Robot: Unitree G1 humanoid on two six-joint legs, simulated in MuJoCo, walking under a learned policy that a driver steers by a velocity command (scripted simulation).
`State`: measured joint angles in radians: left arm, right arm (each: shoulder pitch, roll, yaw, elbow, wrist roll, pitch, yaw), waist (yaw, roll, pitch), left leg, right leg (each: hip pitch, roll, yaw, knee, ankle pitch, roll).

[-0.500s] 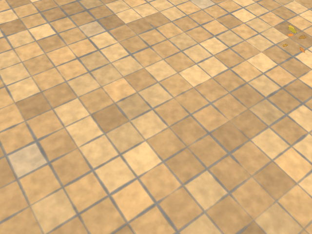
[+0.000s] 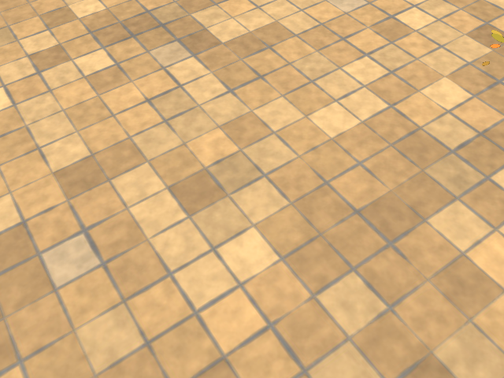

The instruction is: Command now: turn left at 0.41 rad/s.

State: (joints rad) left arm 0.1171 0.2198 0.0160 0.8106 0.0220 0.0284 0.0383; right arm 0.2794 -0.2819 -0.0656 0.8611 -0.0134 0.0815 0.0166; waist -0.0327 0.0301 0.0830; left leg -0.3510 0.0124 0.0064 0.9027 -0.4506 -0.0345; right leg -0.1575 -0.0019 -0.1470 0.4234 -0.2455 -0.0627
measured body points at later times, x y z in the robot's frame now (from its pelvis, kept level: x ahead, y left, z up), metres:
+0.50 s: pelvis +0.06 +0.05 +0.01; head +0.07 +0.08 +0.46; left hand +0.12 +0.36 -0.12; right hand +0.15 -0.21 -0.11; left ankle -0.03 +0.11 -0.74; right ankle +0.20 -0.08 -0.68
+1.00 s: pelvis +0.34 +0.06 +0.00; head +0.38 +0.06 +0.45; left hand +0.28 +0.33 -0.12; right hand +0.54 -0.15 -0.11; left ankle +0.42 +0.25 -0.68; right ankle +0.31 +0.00 -0.74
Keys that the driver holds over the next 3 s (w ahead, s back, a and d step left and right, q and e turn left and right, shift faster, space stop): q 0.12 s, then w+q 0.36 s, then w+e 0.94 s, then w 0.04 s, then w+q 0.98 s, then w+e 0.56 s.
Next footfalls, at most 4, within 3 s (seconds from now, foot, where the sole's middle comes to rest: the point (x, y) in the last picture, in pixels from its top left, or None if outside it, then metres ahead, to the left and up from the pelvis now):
0.16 left None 0.01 0.11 -0.78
0.70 right None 0.34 0.01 -0.78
1.22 left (187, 317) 0.65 0.22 -0.78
1.72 right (271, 248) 0.86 -0.03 -0.78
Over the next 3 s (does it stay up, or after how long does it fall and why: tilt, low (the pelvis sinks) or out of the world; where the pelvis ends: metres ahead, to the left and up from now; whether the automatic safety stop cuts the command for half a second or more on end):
stays up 1.41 0.17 0.00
